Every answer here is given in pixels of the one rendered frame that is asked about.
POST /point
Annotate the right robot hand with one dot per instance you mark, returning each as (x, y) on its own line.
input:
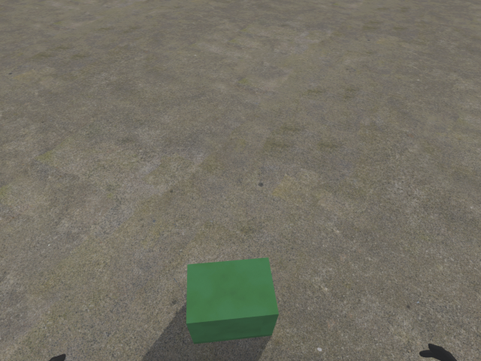
(437, 352)

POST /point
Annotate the carton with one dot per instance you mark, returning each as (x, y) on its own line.
(230, 300)

